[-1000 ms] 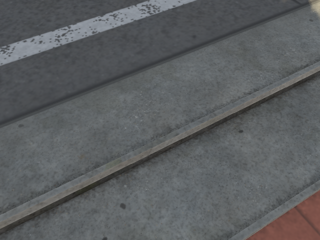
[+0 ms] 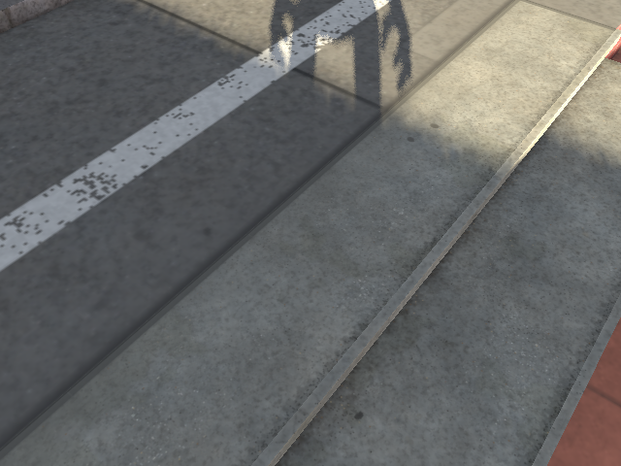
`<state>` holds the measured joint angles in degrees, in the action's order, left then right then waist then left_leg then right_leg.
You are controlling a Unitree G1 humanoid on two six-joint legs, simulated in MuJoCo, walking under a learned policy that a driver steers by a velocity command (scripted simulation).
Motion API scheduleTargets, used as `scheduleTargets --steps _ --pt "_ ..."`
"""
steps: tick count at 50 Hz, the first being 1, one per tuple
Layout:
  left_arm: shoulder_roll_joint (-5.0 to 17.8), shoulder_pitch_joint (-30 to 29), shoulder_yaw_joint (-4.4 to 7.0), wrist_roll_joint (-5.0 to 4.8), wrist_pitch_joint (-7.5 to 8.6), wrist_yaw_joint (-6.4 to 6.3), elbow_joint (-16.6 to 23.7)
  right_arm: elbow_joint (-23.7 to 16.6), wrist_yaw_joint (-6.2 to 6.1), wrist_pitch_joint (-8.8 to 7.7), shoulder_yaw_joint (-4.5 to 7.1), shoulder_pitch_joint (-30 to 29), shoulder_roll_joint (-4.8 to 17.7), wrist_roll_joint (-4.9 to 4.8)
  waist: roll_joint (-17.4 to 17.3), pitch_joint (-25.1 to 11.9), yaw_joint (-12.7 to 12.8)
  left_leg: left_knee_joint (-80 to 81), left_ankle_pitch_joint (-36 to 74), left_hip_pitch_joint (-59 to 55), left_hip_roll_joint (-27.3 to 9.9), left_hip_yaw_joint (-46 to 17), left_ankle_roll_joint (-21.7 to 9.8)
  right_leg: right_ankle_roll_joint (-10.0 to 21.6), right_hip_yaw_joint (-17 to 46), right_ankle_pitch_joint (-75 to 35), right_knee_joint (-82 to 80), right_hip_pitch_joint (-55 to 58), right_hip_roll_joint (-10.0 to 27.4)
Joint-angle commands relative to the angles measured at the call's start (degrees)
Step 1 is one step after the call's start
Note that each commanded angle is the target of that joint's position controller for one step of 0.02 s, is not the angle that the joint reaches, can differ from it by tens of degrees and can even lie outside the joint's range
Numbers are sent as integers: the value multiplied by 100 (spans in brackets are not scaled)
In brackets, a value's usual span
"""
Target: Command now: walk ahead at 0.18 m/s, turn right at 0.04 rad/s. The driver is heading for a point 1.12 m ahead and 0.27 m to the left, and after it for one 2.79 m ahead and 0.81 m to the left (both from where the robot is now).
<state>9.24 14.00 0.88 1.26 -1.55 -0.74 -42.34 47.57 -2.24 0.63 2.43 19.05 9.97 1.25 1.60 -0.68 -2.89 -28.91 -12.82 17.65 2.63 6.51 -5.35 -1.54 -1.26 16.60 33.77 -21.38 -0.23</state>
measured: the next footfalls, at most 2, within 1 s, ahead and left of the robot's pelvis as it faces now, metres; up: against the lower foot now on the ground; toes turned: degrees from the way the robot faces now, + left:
right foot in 0.02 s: +0.09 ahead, -0.09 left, +0.00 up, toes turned +0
left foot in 0.50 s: +0.20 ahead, +0.14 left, +0.00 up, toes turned +4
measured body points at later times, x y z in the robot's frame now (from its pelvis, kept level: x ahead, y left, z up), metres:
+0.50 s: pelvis +0.14 +0.04 +0.00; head +0.13 +0.05 +0.45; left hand +0.12 +0.29 -0.15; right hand +0.27 -0.22 -0.10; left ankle +0.16 +0.13 -0.73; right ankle +0.05 -0.09 -0.73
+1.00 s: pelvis +0.41 +0.05 +0.00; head +0.46 +0.06 +0.44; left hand +0.66 +0.23 -0.09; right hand +0.26 -0.16 -0.13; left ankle +0.17 +0.14 -0.72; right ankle +0.49 -0.06 -0.68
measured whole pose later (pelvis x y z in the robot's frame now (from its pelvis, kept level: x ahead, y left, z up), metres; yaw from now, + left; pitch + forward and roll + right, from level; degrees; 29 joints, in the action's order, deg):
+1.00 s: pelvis +0.41 +0.05 +0.00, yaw +0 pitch +5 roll -1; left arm 8.5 -2.7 0.5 0.8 2.7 1.6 -39.9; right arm 60.4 -3.1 -4.0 0.8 33.9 6.9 3.3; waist 0.0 1.4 -4.8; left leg -13.8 -20.6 -9.6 0.6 0.1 -3.4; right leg 5.6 -5.9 20.3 53.3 -38.6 0.8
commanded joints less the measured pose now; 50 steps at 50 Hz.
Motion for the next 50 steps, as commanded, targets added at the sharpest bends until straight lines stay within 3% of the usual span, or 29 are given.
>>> scheduleTargets --steps 1,2,3,4,5,7,10,15,19,22,23,24,25,26,27,28,29,30,32,34,40,42,44,45,46,47,48,49,50 --pt "321 621 124 22 163 -19 66 -163 26 64 226 17 842 -11 -531 55 263 715 -3135 1065 -1078 -1592 -478 266 -390 -85 -891 1521 -309" --pt "824 972 273 114 187 -19 -36 -263 81 31 170 -148 674 -154 374 129 461 445 -3251 1962 -678 -1271 -131 582 529 1050 -969 1889 272" --pt "897 1289 308 122 220 -10 -41 -362 108 -11 132 -554 641 -154 813 356 708 -742 -2565 2187 -182 -625 117 891 1887 2386 -2038 1649 1093" --pt "869 1270 294 166 279 -27 -63 -406 141 -77 137 -656 635 -69 1208 582 652 -1983 -1622 2141 45 -418 179 1263 3195 2685 -2826 1389 1885" --pt "741 1015 257 153 330 -54 -46 -313 166 -128 213 -573 849 10 646 622 405 -2696 -1314 2057 -152 -794 209 1364 3238 2205 -2928 1155 1916" --pt "788 642 284 41 481 -39 -35 -167 265 -173 253 -335 866 52 227 308 108 -3237 -935 1844 -233 -812 250 1203 2461 1262 -2866 1204 1527" --pt "590 880 263 21 622 11 -290 -76 336 -159 253 -303 728 47 262 175 139 -3766 -464 1983 -222 -678 322 1110 1638 337 -2686 1501 1107" --pt "695 1363 318 25 712 -27 -593 -343 352 -134 211 -1125 670 101 375 353 441 -2872 -241 2377 -416 -540 494 1364 1526 47 -2706 1973 1232" --pt "938 1140 400 26 762 -23 -645 -474 314 -144 164 -1336 669 65 610 468 345 -1516 -390 1292 -510 -459 416 1293 1232 -170 -2785 1456 1246" --pt "973 822 432 2 714 39 -696 -388 211 -139 209 -793 783 65 603 473 1 -695 -633 -270 -360 -127 232 1232 915 -281 -2539 628 1129" --pt "1009 590 442 0 664 42 -672 -159 183 -178 250 -59 758 48 455 358 -390 -65 -168 -1152 -243 -40 206 1151 739 -793 -1911 354 975" --pt "938 476 452 37 618 36 -678 314 114 -202 340 1114 875 70 29 -69 -799 136 -310 -2320 65 174 236 1084 450 -1556 -585 -5 573" --pt "753 172 402 45 615 68 -502 510 56 -266 412 1935 1182 178 -984 -268 -1131 766 -1281 -3129 -862 -1132 73 832 -5 -1003 1450 -927 91" --pt "58 435 240 -1 634 153 -320 427 61 -336 355 1572 1439 210 -1813 -72 -443 1755 -2379 -3027 -2050 -3580 -321 629 156 798 2716 -2273 -357" --pt "309 588 285 6 626 207 -235 311 105 -319 348 1014 1340 96 -1605 357 -94 2227 -2915 -2034 -2396 -4341 -849 636 503 527 3359 -2603 -157" --pt "550 465 326 53 622 273 -263 127 179 -362 249 363 974 30 -892 714 196 2238 -2935 -1427 -2255 -3868 -924 594 462 104 3661 -2562 180" --pt "677 387 357 123 644 317 -313 50 240 -458 204 147 836 -13 -514 696 275 2226 -2586 -1154 -2108 -3506 -845 556 428 -39 3849 -2472 334" --pt "621 434 350 114 622 356 -392 47 235 -531 175 22 768 -27 -348 640 427 2253 -1943 -989 -1844 -2908 -669 507 428 -337 3765 -2311 476" --pt "498 321 336 143 523 424 -365 302 188 -639 114 364 601 -55 -398 662 492 2221 -301 -935 -1612 -2192 -559 432 277 -765 3871 -2354 536" --pt "367 31 315 166 412 383 -294 580 185 -686 105 987 551 -63 -514 566 343 1950 1400 -1437 -1487 -1750 -644 387 -61 -638 4530 -2986 463" --pt "316 -1521 197 137 322 358 367 800 58 -667 13 1621 402 -36 -421 725 114 2111 2487 -1894 -1296 -1183 -538 366 -413 -853 3541 -3769 529" --pt "182 -1682 117 61 265 329 450 865 -2 -674 19 1697 419 3 -699 713 70 2178 2872 -2162 -1275 -1074 -534 429 -528 -801 3051 -3619 494" --pt "123 -1957 79 95 242 218 615 1071 -68 -673 28 2101 452 64 -791 711 -73 2026 3897 -3270 -1568 -1159 -675 610 -675 -107 3607 -4378 469" --pt "199 -2255 61 91 265 202 747 1164 -66 -598 28 2295 431 12 -543 705 -188 1918 4167 -3817 -1401 -1058 -744 642 -988 602 3629 -4836 326" --pt "196 -2660 22 100 338 216 872 1298 -80 -541 2 2646 361 96 -411 727 -406 1579 5440 -4404 -1312 -1034 -734 721 -1286 1124 3537 -5069 151" --pt "112 -2833 -42 56 438 238 978 1370 -113 -496 -27 2808 323 221 -442 604 -458 1136 6890 -4635 -1235 -962 -595 791 -1470 1243 2956 -4748 -51" --pt "18 -2557 -111 -35 560 251 941 1326 -134 -458 -69 2557 283 348 -474 290 -227 434 8379 -4192 -1038 -741 -320 843 -1549 925 1563 -3268 -325" --pt "70 -1908 -60 -106 660 257 775 1307 -138 -418 -64 2493 412 348 -637 -308 8 -486 9083 -3489 -1067 -1069 -176 761 -1255 162 672 -1287 -567" --pt "253 -1166 70 -224 629 184 508 1238 -143 -464 36 2209 873 123 -1083 -718 370 -1088 8203 -3037 -1314 -1471 -121 643 -684 -892 -386 179 -450"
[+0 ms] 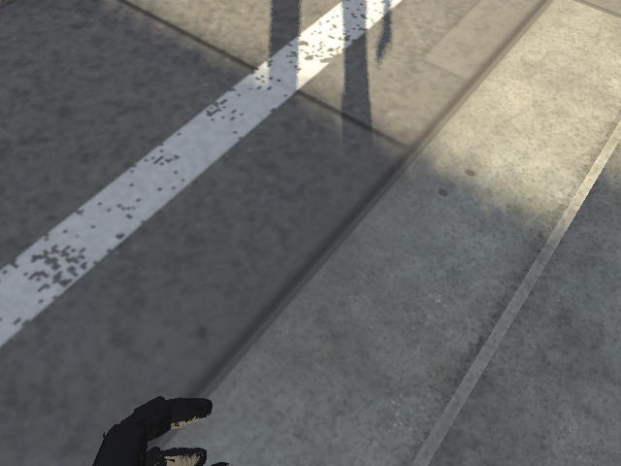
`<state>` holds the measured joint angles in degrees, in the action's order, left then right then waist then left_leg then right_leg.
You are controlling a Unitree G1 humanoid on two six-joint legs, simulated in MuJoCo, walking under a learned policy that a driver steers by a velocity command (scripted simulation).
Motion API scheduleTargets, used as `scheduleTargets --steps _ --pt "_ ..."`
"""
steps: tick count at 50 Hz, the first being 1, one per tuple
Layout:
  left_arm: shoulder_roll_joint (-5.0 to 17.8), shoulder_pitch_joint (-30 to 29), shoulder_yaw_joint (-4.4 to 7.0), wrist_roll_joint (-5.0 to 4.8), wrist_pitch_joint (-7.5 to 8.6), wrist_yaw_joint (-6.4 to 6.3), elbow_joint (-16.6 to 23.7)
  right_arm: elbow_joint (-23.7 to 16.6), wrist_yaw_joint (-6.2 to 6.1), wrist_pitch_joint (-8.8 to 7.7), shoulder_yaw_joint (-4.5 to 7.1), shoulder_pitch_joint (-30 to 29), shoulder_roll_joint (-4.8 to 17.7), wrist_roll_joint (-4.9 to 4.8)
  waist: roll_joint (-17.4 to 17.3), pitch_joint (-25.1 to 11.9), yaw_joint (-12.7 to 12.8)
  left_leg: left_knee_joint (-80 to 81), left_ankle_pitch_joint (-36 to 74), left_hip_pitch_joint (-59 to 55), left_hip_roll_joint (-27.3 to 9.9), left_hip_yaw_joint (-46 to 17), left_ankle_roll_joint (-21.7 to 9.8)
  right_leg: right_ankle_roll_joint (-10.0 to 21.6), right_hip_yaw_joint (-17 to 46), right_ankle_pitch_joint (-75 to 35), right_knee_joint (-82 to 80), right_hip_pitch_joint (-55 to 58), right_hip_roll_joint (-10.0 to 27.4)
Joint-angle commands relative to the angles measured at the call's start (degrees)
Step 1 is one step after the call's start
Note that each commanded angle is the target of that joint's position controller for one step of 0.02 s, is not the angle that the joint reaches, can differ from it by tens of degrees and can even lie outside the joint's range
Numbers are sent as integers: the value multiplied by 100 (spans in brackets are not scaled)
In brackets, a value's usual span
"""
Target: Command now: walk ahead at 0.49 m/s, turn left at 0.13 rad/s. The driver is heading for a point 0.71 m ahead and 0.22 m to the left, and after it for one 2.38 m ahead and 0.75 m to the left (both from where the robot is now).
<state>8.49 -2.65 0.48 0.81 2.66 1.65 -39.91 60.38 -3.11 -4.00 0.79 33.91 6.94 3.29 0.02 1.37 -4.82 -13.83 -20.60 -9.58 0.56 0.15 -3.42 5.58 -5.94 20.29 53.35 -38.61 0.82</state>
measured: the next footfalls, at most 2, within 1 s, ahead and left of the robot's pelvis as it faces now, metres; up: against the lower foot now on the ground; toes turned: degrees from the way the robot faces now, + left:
right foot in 0.04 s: +0.11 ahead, -0.12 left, +0.00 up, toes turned -5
left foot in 0.40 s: +0.44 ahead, +0.10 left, +0.12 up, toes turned +10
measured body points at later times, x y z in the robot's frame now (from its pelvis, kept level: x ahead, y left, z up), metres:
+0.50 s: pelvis +0.35 +0.05 +0.05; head +0.37 +0.05 +0.50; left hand +0.37 +0.31 -0.07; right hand +0.57 -0.14 -0.05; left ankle +0.40 +0.10 -0.61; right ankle +0.21 -0.13 -0.48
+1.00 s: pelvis +0.60 +0.09 +0.12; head +0.64 +0.10 +0.56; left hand +0.62 +0.39 +0.03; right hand +0.83 -0.11 -0.01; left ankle +0.45 +0.12 -0.50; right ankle +0.73 +0.08 -0.61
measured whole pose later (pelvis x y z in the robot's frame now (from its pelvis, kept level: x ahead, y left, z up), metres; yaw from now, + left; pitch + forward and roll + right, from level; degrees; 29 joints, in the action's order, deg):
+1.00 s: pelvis +0.60 +0.09 +0.12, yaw +34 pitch +1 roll +1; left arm 13.4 8.6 0.2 1.2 1.8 -2.5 -35.3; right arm 41.7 -0.6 0.7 4.4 15.9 18.0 1.8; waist -1.5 3.8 -2.3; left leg -73.8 -27.8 25.0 8.5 -4.8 0.7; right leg 4.2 -3.2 5.9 29.9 -25.6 -1.8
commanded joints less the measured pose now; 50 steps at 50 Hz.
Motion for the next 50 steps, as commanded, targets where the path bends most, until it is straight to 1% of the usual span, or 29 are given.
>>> scheduleTargets --steps 1,2,3,4,6,8,10,12,14,16,17,19,20,21,22,23,25,27,30,32,34,38,42,43,44,45,46,48,50 --pt "685 1527 276 -93 221 -135 -139 -250 -7 -64 307 64 1429 -363 -747 -1082 1117 -3530 7866 804 -790 -791 -261 -103 -94 -2878 -3474 3781 -335" --pt "1044 2261 409 156 261 -174 -571 -494 80 -177 282 -447 1034 -494 -303 -892 1234 -5033 1667 3118 -110 -642 -116 29 701 -4807 -3697 5766 721" --pt "1669 3346 531 297 246 -167 -682 -827 -21 -301 204 -458 471 -688 801 -1747 1295 -7240 -1622 5337 388 -704 -59 561 1949 -10667 -1468 8034 2685" --pt "1687 4071 565 176 136 -161 -786 -999 3 -365 333 -912 709 -898 499 -2680 1857 -8459 -1033 5570 408 -1005 -137 1101 2118 -10529 -1842 7941 3113" --pt "996 3107 413 328 99 -138 -959 -1354 -84 -130 343 -1904 590 -627 681 -1288 1323 -10447 -853 7335 156 -17 -253 1188 1926 -4900 -3134 6512 2525" --pt "445 3229 260 227 283 -201 -1374 -1843 -65 91 166 -2771 -47 -306 974 -288 954 -12135 -754 8006 -23 -508 -482 791 1788 -3920 -3567 5111 2277" --pt "162 3282 180 204 470 -256 -1781 -2583 95 295 -103 -3307 -455 -177 515 291 408 -12259 -1642 9002 -79 -1098 -815 374 1329 -2221 -4033 4331 2305" --pt "315 2246 81 187 536 -171 -1598 -2985 205 385 -192 -3341 -219 -212 5 864 -456 -10069 -1489 8306 -153 -567 -814 -84 235 -974 -5215 2686 1987" --pt "584 1970 59 105 539 -210 -1477 -3154 293 451 -228 -3427 -120 -162 152 1008 -580 -8545 -613 6796 -62 543 -624 -71 -958 -2979 -5397 1259 1242" --pt "887 1871 101 -219 586 -254 -1297 -2811 380 397 -253 -2554 -60 -157 -213 193 -810 -6521 921 3360 203 1075 -477 219 -1232 -5534 -5009 215 801" --pt "1674 1994 301 -316 662 -267 -1127 -2641 342 413 -103 -2045 286 -170 237 -558 -881 -6047 848 2597 431 1131 -446 361 -928 -7616 -4457 1089 1060" --pt "2404 1790 607 -311 550 -227 -832 -2301 342 410 141 -816 856 -174 1113 -1806 -1306 -4793 101 2077 749 712 -614 229 -638 -9770 -1629 3256 1448" --pt "2129 2174 619 -268 462 -167 -743 -2399 354 346 326 -1083 1326 -173 804 -1833 -1126 -3515 -352 1850 929 -243 -926 -8 -490 -7815 607 3158 1123" --pt "798 2769 350 -26 440 38 -307 -2532 357 285 481 -2103 2123 -215 -1638 -1955 111 -2359 2049 1082 -841 -3436 -1639 -552 -233 105 3620 1177 -75" --pt "849 2803 338 186 455 189 42 -2601 332 385 620 -2010 2212 -310 -1243 -2592 75 -1055 1260 931 -1195 -5585 -1966 -480 1085 -156 4994 265 -477" --pt "727 2445 313 210 426 153 322 -2510 348 359 557 -2243 1952 -268 -632 -1877 290 -750 -286 1433 -1224 -5485 -1880 -431 1204 -584 5689 -463 -370" --pt "438 2029 125 293 325 -106 558 -2005 311 197 402 -2203 1362 -248 77 -112 682 -1136 593 2939 -786 -3763 -1376 -349 1046 -366 5191 -1141 -8" --pt "577 2199 84 264 25 -250 687 -1883 335 77 361 -2223 1246 -234 154 177 1024 -1242 1859 3560 -373 -2481 -1201 -371 911 205 4553 -973 129" --pt "1014 1851 194 237 -89 -310 771 -1845 320 -61 382 -1984 1345 -279 263 -21 902 -783 4232 3453 -60 -1713 -935 -575 653 -82 2057 -35 297" --pt "838 1380 124 168 -103 -295 942 -1761 219 -59 427 -1538 1437 -266 -65 -263 581 -782 5934 2664 -107 -1666 -755 -663 494 -583 1115 -130 224" --pt "627 992 16 150 -106 -288 1017 -1648 143 27 466 -1231 1466 -353 -275 -526 356 -998 6031 1832 5 -1516 -531 -700 494 -1107 60 -183 64" --pt "735 388 -15 61 -98 -221 1062 -1662 77 261 523 -923 1548 -300 -417 -671 19 -1231 5641 1224 74 -1648 -236 -680 383 -1724 -1257 190 -404" --pt "1216 1492 136 27 38 -341 718 -1961 104 196 601 -1431 1836 -222 -568 -831 629 -2372 5648 1646 113 -2136 245 -349 733 -2111 -2619 2233 -516" --pt "1383 2221 193 36 141 -397 527 -2103 166 124 575 -1650 1785 -271 -437 -1045 1024 -3330 4740 2111 289 -2024 344 -179 1055 -3027 -3043 3362 -2" --pt "1682 2515 238 78 175 -466 579 -2306 196 90 449 -1343 1243 -383 704 -1769 987 -5191 63 2982 874 -1189 342 285 2187 -5923 -2371 4702 1667" --pt "1799 2289 276 91 97 -452 694 -2356 146 125 470 -511 1435 -460 1527 -2645 463 -6392 -2199 3760 1286 -803 443 1378 3978 -7627 -2436 5229 3008" --pt "1445 1898 277 21 40 -420 847 -2034 110 250 503 -409 1768 -208 803 -2519 418 -6945 -1460 3911 810 -789 401 1567 4121 -6406 -2628 4623 2784" --pt "796 1505 58 5 -26 -447 877 -2132 215 410 510 -1271 1718 -99 -5 -1342 393 -6629 -758 4046 538 -637 500 1042 2651 -4285 -3109 3409 1853" --pt "983 1539 116 55 -56 -433 772 -2125 383 603 456 -1170 1523 -82 435 -889 301 -6165 -384 3787 344 -489 490 665 1880 -2158 -3662 2615 1285"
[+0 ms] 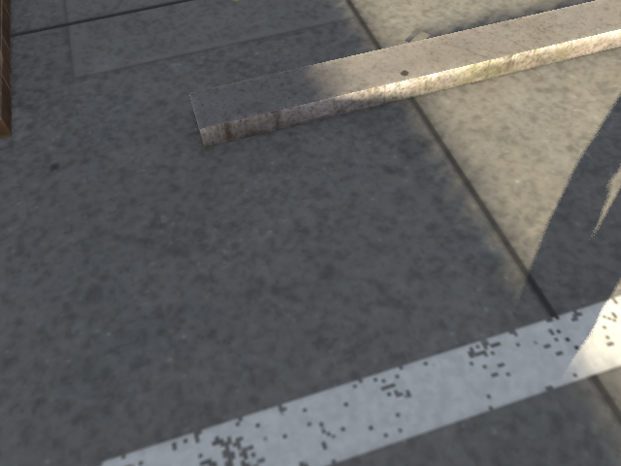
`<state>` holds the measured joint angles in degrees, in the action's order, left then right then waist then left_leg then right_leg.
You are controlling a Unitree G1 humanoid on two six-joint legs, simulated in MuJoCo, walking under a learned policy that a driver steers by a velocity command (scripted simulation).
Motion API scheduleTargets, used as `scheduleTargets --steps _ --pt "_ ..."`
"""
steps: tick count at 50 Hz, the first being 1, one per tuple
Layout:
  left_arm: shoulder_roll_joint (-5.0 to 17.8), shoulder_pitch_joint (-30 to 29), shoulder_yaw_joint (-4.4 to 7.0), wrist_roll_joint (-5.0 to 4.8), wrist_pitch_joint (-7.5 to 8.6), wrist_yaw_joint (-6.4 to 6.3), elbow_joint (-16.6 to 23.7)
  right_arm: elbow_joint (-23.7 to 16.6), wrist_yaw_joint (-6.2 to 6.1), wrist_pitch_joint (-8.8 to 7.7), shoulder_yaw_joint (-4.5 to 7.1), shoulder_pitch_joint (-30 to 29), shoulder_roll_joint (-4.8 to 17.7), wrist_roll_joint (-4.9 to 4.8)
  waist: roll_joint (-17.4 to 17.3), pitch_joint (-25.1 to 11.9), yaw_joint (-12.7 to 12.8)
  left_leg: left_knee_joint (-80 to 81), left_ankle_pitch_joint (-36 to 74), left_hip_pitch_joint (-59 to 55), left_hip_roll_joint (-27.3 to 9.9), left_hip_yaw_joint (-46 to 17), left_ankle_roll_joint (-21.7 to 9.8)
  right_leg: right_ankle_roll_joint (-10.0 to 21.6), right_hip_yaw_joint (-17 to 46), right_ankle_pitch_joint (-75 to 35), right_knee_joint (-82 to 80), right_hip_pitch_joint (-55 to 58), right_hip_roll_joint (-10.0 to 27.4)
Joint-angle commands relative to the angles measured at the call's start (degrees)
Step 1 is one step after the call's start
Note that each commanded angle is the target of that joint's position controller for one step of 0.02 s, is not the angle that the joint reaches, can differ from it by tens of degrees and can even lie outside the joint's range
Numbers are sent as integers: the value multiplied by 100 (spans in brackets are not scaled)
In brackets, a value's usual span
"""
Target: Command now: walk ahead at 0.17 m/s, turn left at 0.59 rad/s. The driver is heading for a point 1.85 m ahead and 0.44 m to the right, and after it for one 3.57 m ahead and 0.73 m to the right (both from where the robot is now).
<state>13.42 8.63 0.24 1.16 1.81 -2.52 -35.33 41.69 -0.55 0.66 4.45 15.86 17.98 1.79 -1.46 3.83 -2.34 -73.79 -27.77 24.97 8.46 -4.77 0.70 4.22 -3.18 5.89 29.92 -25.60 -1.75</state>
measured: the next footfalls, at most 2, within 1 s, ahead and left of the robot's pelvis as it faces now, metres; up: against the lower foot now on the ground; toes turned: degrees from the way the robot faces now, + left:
left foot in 0.28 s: +0.07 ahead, +0.10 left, +0.00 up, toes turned +1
right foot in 0.68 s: +0.32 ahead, -0.19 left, +0.00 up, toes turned -16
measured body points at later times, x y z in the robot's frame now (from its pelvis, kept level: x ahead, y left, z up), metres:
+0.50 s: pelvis +0.11 -0.01 +0.02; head +0.11 -0.01 +0.47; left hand +0.23 +0.25 -0.09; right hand +0.12 -0.29 -0.10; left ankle +0.03 +0.10 -0.73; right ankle +0.18 -0.14 -0.66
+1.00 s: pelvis +0.34 -0.14 +0.02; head +0.36 -0.16 +0.47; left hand +0.48 +0.11 -0.10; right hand +0.40 -0.42 -0.09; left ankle +0.51 -0.02 -0.66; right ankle +0.28 -0.18 -0.73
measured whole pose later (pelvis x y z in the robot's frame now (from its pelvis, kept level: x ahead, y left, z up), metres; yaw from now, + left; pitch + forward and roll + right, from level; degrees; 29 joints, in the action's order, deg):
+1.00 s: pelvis +0.34 -0.14 +0.02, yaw -23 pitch +2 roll +0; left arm 15.2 22.8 3.2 0.2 2.2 1.0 -43.2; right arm 39.9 1.4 -1.8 1.0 9.3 15.1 2.8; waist -2.2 0.7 2.0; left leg -52.5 -8.9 38.9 -6.5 -1.5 2.3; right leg 6.6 4.4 12.7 18.9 -7.7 -7.8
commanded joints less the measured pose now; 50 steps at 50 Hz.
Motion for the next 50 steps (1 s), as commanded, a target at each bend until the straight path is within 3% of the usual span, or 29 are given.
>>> scheduleTargets --steps 1,4,7,10,12,13,14,15,16,17,18,19,21,26,31,33,34,35,36,37,38,39,40,42,44,50 --pt "599 438 192 45 29 25 255 -279 183 207 74 647 383 60 748 -1032 24 -19 452 230 -473 102 34 723 1444 303 -1567 1042 1408" --pt "687 634 261 70 102 117 111 -399 287 219 -6 444 241 76 877 -796 59 826 489 146 -480 156 -110 671 1472 2036 -2129 678 1346" --pt "748 733 322 20 108 218 -55 -355 322 118 -142 380 57 89 870 -587 -17 2192 433 -447 -582 447 -297 638 1370 2338 -2435 349 1280" --pt "933 914 434 0 -21 316 -170 -366 300 -41 -200 222 96 28 1002 -471 89 3444 54 -1136 -465 744 -424 678 1376 2373 -2349 177 1155" --pt "995 971 495 -78 -156 343 -227 -260 240 -143 -224 556 59 7 860 -386 -108 4636 623 -1878 -370 914 -558 563 1394 2854 -2095 -117 998" --pt "937 893 508 -102 -196 337 -207 -131 178 -191 -215 947 117 39 799 -222 -313 5324 795 -2622 -306 988 -671 264 1217 3054 -1899 -685 697" --pt "646 613 464 -93 -161 348 -52 -5 83 -242 -151 1466 404 110 300 -96 -548 5878 140 -3629 -963 208 -844 -147 858 2786 -1016 -1800 255" --pt "-87 508 277 -158 -68 379 203 -138 -23 -276 -69 1397 829 85 -1399 -412 -526 6647 -1862 -3767 -2902 -2137 -1086 -251 190 2669 1138 -2471 -318" --pt "490 227 407 11 -31 345 281 -199 -139 -299 38 929 1034 60 -902 388 -401 7073 -2204 -2394 -3378 -2858 -1509 -181 810 1906 1835 -2737 -145" --pt "706 381 507 -29 -34 420 176 -215 -179 -362 -45 434 707 23 -564 570 49 7049 -1600 -2122 -2992 -2264 -1356 -163 1136 1331 2226 -2483 35" --pt "777 770 551 -32 -37 481 -29 -251 -157 -436 -98 108 485 -37 -537 364 318 7033 -851 -2119 -2690 -1644 -1136 -230 1042 1036 2398 -2231 44" --pt "817 993 580 15 -64 510 -212 -281 -148 -500 -127 -15 379 -61 -489 111 392 6998 -88 -2211 -2418 -1030 -1009 -331 827 804 2668 -1988 49" --pt "705 1000 563 95 -118 571 -290 -217 -131 -585 -151 91 289 -59 -393 -58 344 6923 772 -2130 -2222 -285 -977 -474 550 532 3089 -1788 204" --pt "450 -1 435 94 -173 698 113 93 -41 -635 -63 598 410 -2 -442 260 -26 6740 1749 -2317 -2260 519 -954 -464 405 102 2082 -1871 541" --pt "472 -558 374 110 -196 774 442 311 -38 -555 39 803 699 -11 -532 344 -211 6221 2921 -2410 -2400 1082 -779 2 -346 761 888 -962 388" --pt "603 -56 448 139 -168 688 347 377 -28 -519 74 775 881 -37 -535 -73 82 5052 5171 -2488 -2371 1412 -683 271 -610 1159 679 -16 -66" --pt "687 786 520 183 -113 614 89 387 -29 -486 69 723 916 -66 -305 -588 525 3785 5818 -2264 -2204 1696 -571 402 -674 985 329 1049 -392" --pt "1010 1821 650 232 -62 526 -216 297 -28 -488 -2 776 736 -44 125 -1326 957 2223 4850 -1219 -2028 1732 -415 591 -4 1203 222 2688 -86" --pt "1885 2125 846 168 -40 432 -172 -173 75 -523 -190 745 26 -84 1761 -1836 917 139 1093 953 -1178 1712 -44 1271 3090 2422 -594 4070 1736" --pt "1904 2100 838 -31 -61 414 -89 -335 114 -589 -113 259 341 -11 1310 -2228 1052 -680 -48 1656 -775 406 -56 1552 4962 1789 -1507 4210 2178" --pt "1781 1876 804 -11 -86 374 -199 -476 145 -619 -93 -216 405 -45 835 -1484 959 -817 382 2108 -1109 185 -119 1460 3964 1066 -1337 3865 2022" --pt "1482 1634 717 -21 -74 337 -255 -428 146 -666 -157 -185 305 -61 429 -940 728 -367 845 1935 -1354 250 -155 1313 3208 229 -1223 3072 1812" --pt "1258 1321 639 -32 -56 321 -226 -383 133 -644 -160 -107 278 0 209 -682 462 111 963 1595 -1497 250 -146 1120 2713 -140 -1279 2434 1488" --pt "1024 906 530 -69 -5 330 -149 -270 148 -449 -167 222 288 120 414 -616 131 538 946 954 -1555 291 -48 1043 2125 -651 -1488 1626 1110" --pt "1044 979 523 -77 91 338 -233 -269 162 -306 -183 210 223 132 402 -559 69 860 1072 937 -1497 396 66 1134 1944 -895 -1653 1379 954" --pt "1036 1497 525 -118 147 319 -528 -569 211 -303 -271 -1025 74 78 495 -185 457 2726 2465 1412 -1384 457 193 994 1835 -758 -1825 1692 761"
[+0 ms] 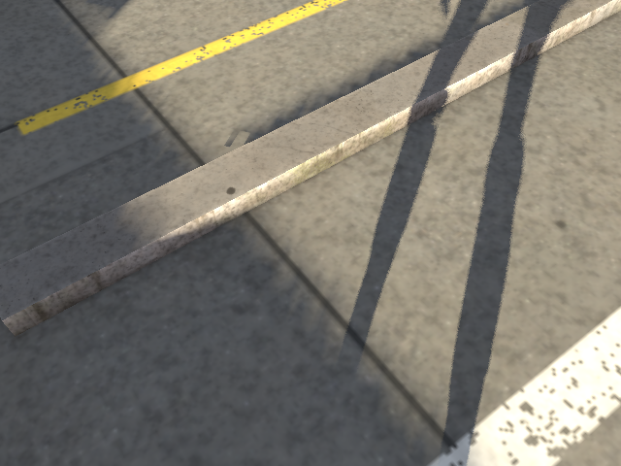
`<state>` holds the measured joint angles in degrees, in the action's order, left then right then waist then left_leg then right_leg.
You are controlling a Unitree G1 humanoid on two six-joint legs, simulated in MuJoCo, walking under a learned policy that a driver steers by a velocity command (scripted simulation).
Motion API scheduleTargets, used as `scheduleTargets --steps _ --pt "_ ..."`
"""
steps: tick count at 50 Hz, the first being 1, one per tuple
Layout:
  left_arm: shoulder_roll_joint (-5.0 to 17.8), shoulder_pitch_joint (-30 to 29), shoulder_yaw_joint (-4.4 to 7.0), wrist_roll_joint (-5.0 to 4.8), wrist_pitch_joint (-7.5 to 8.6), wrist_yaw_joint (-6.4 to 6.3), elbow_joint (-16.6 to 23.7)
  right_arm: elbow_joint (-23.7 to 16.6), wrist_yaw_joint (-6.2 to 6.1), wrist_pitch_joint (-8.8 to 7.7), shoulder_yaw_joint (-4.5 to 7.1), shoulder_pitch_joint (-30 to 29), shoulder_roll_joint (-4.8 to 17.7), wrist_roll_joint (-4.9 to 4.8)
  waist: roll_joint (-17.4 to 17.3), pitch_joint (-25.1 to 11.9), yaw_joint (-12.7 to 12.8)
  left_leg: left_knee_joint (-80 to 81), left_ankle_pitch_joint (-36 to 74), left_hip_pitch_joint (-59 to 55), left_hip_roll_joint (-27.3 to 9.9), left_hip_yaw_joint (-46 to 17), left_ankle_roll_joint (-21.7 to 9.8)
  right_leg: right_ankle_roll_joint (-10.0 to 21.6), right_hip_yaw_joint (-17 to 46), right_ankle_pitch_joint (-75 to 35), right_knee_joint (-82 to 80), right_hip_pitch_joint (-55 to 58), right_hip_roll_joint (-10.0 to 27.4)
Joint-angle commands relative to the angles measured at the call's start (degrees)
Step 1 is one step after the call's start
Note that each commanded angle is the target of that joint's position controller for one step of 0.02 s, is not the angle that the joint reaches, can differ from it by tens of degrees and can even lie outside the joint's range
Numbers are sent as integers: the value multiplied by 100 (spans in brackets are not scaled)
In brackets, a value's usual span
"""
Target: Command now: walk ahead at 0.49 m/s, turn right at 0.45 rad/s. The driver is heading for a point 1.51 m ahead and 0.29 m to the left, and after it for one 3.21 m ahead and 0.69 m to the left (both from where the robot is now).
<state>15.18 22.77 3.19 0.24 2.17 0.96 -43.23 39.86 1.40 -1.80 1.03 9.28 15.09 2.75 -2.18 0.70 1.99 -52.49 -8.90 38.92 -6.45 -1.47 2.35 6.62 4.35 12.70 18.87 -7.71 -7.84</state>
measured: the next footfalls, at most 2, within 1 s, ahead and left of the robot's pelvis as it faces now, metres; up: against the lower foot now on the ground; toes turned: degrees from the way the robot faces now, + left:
left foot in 0.22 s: +0.31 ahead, +0.12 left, +0.00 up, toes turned -3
right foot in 0.70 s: +0.55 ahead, -0.08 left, +0.00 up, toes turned +9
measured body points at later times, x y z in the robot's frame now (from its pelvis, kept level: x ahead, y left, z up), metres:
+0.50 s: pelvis +0.28 +0.04 +0.00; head +0.31 +0.06 +0.45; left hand +0.45 +0.28 -0.11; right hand +0.28 -0.23 -0.12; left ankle +0.27 +0.12 -0.74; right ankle +0.37 -0.11 -0.69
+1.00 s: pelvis +0.44 +0.00 +0.00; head +0.48 +0.00 +0.45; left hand +0.46 +0.29 -0.11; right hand +0.65 -0.22 -0.12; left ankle +0.44 +0.13 -0.68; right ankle +0.51 -0.08 -0.74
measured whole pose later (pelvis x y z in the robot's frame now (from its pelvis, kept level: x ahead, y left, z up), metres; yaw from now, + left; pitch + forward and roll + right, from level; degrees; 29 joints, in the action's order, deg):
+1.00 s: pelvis +0.44 +0.00 +0.00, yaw +18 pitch +0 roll +0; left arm 14.3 14.3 1.6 1.6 1.6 -1.7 -43.0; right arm 41.9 2.2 3.7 4.5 11.0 17.2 1.3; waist -1.7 3.7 0.5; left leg -55.9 -19.1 30.0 0.1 0.2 0.8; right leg 2.4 -9.4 9.4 23.9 -14.5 2.7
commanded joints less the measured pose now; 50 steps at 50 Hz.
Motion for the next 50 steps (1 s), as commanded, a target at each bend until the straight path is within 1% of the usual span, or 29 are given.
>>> scheduleTargets --steps 1,4,6,8,9,10,11,12,13,14,15,16,18,20,22,26,28,31,33,34,35,36,37,38,39,41,44,47,50 --pt "853 186 224 -23 124 -35 207 -415 31 -77 55 -544 338 -32 578 137 107 888 780 -32 154 151 4 705 1048 -1632 -661 19 1373" --pt "859 445 203 10 157 -61 64 -520 68 -145 34 -973 319 -83 543 159 297 1471 1023 -310 297 249 -126 602 1074 -2160 -488 316 1498" --pt "924 419 201 36 169 -89 22 -562 65 -173 64 -1014 396 -100 559 209 253 1777 845 -604 385 224 -288 495 1189 -2406 -368 497 1653" --pt "1016 276 207 62 172 -118 -6 -441 31 -193 134 -583 530 -100 622 162 22 2088 341 -1318 595 285 -474 333 1186 -3153 -14 585 1694" --pt "1059 218 209 71 172 -121 -38 -269 -19 -218 194 -52 622 -93 565 -61 -228 2286 91 -1987 794 393 -579 242 1044 -3912 602 615 1564" --pt "976 215 174 86 181 -109 -71 -35 -89 -276 265 746 771 -54 347 -512 -590 2496 105 -3045 721 301 -744 126 758 -3965 1693 369 1261" --pt "682 220 79 94 204 -99 77 49 -185 -314 353 1764 1152 39 -168 -1334 -983 2599 -746 -4310 -497 -1052 -1078 6 420 -2495 3366 -378 972" --pt "292 1051 23 -88 193 -70 122 183 -181 -265 526 1944 1751 62 -1660 -1830 -551 3298 -973 -5557 -1816 -3990 -1990 -289 -119 1433 5221 -2224 -133" --pt "743 583 57 161 168 -102 38 177 -117 -197 436 1595 1205 -160 -621 -1230 -555 3670 -1569 -5128 -1539 -4395 -1945 -202 234 1506 5530 -2963 217" --pt "761 0 69 177 177 -51 157 114 -89 -184 365 1110 891 -214 -189 -520 -441 3681 -1395 -4413 -1296 -3383 -1848 -208 132 931 5414 -3044 554" --pt "694 -337 30 197 196 -18 231 136 -50 -192 307 903 673 -195 44 -274 -382 3761 -696 -3903 -995 -2776 -1732 -229 29 627 5107 -2912 748" --pt "629 -444 15 230 166 11 271 202 -42 -211 271 892 586 -208 -61 -94 -267 3823 -67 -3555 -723 -2330 -1619 -288 -41 565 4820 -2783 901" --pt "488 -310 -46 279 68 50 226 340 -38 -263 257 957 549 -235 -280 -120 -96 3923 802 -3181 -388 -1824 -1552 -456 -169 539 4406 -2394 990" --pt "399 -422 -94 279 26 66 261 453 -50 -294 304 1121 665 -268 -265 -122 -56 4028 1159 -3027 -287 -1593 -1665 -610 -290 494 4038 -2394 1019" --pt "351 -913 -141 261 10 63 412 529 -73 -267 349 1245 762 -272 -241 60 -130 4225 942 -2852 -213 -1475 -1725 -755 -376 182 3470 -2576 1092" --pt "288 -1892 -220 191 34 62 670 631 -55 -233 418 1539 813 -272 -208 184 -434 4229 747 -2785 -37 -1362 -1559 -892 -437 -749 2248 -2441 1050" --pt "309 -2174 -222 146 59 38 751 676 -55 -215 446 1684 859 -245 -185 188 -533 3942 1352 -2890 -33 -1377 -1487 -906 -455 -896 1893 -2274 931" --pt "367 -2041 -200 120 147 -58 749 676 -103 -140 485 1688 910 -218 -287 -3 -459 3141 2759 -3016 27 -1435 -1177 -790 -412 -781 1488 -1639 668" --pt "521 -1373 -132 140 240 -132 546 584 -147 -107 525 1415 980 -260 -225 -204 -119 2414 2748 -2925 253 -1549 -901 -652 -369 -1048 771 -709 568" --pt "755 -919 -61 212 327 -196 448 526 -139 -135 510 1356 866 -317 36 -490 82 1581 2309 -2602 602 -1376 -729 -504 -108 -1466 508 142 973" --pt "1221 -163 34 317 355 -277 462 275 -155 -165 408 1412 474 -387 851 -1338 297 72 165 -1892 935 -885 -561 -194 1112 -2752 715 1405 2519" --pt "1562 -268 133 226 210 -256 533 245 -244 -74 383 2351 295 -476 1891 -2020 -98 -1193 -3094 -990 1531 -285 -502 618 2597 -4169 743 2064 3819" --pt "1078 -430 91 77 100 -239 548 479 -294 69 451 2310 687 -253 1164 -1737 -142 -1685 -2784 -713 1078 -297 -515 755 2640 -3473 600 1533 3520" --pt "595 -727 -47 58 87 -247 600 473 -243 140 482 1823 735 -168 733 -989 -151 -1701 -2366 -646 937 -296 -466 588 1846 -2986 406 897 3095" --pt "413 -1000 -108 87 62 -257 609 412 -180 186 484 1531 647 -158 715 -633 -230 -1553 -2029 -694 797 -242 -375 423 1222 -2942 199 441 2769" --pt "438 -1100 -103 98 63 -297 557 370 -56 334 476 1398 536 -112 1081 -385 -326 -1557 -1631 -941 735 -102 -215 371 438 -3433 -5 -101 2429" --pt "525 -1067 -46 115 104 -283 492 266 3 439 464 1267 471 -160 944 -525 -428 -1442 -1333 -1039 776 -61 -131 488 -39 -3737 -59 -219 2432" --pt "582 -1045 -6 129 52 -291 434 59 59 525 411 818 421 -141 1015 -412 -368 -797 -1010 -985 619 52 -117 509 -357 -2937 -203 -302 2475" --pt "710 -1033 52 147 -21 -263 389 -142 137 567 328 400 355 -158 1092 -352 -267 132 -886 -1463 533 246 -180 451 -684 -2115 -195 -536 2445"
